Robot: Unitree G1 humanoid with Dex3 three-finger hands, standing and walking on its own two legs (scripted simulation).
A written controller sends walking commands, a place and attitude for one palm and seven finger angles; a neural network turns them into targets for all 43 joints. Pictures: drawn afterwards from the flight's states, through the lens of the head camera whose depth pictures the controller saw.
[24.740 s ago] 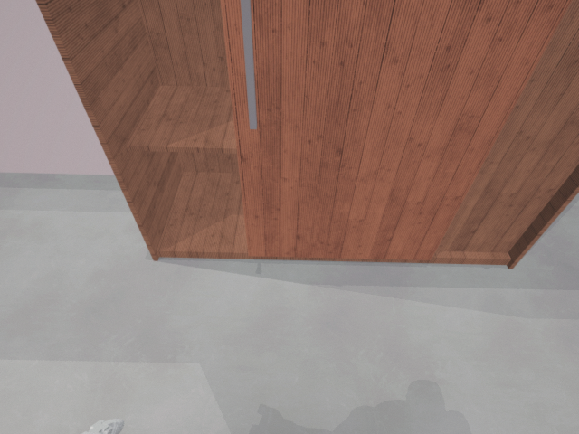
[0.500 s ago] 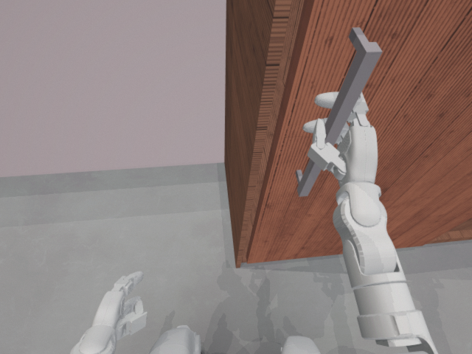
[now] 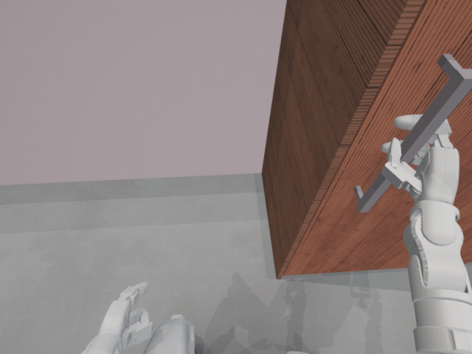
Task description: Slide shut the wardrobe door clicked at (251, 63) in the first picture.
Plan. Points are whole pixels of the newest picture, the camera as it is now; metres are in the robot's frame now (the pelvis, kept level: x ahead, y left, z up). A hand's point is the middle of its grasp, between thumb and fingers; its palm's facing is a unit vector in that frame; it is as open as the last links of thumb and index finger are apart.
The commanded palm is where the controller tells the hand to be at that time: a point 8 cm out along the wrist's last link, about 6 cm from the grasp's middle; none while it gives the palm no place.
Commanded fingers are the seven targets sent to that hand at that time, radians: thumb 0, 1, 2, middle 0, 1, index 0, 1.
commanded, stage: stop walking and hold the door there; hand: right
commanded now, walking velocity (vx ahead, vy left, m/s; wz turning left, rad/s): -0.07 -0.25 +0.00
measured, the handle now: (395, 151) +0.39 -0.28 +0.10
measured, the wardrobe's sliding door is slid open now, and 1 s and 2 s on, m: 0.00 0.00 0.00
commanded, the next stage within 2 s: none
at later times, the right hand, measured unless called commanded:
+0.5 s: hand (392, 165) +0.35 -0.25 +0.12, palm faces +0.45 +0.85 -0.28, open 5.7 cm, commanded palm +0.31 -0.29 +0.11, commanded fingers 0.00 -0.90 -0.90 0.45 1.40 0.45 1.40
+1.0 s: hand (393, 166) +0.35 -0.26 +0.12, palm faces +0.43 +0.84 -0.33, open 5.4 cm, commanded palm +0.31 -0.30 +0.11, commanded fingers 0.00 -0.90 -0.90 0.45 1.40 0.45 1.40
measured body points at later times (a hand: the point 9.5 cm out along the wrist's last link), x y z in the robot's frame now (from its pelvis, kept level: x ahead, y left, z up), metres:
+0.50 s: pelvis +0.02 +0.04 +0.00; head +0.00 +0.04 +0.45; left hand +0.11 +0.33 -0.09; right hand +0.32 -0.30 +0.14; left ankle +0.04 +0.17 -0.70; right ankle +0.05 -0.04 -0.73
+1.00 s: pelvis +0.01 +0.04 +0.01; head +0.00 +0.05 +0.46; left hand +0.11 +0.32 -0.09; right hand +0.33 -0.30 +0.13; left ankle +0.03 +0.17 -0.73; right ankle +0.05 -0.04 -0.73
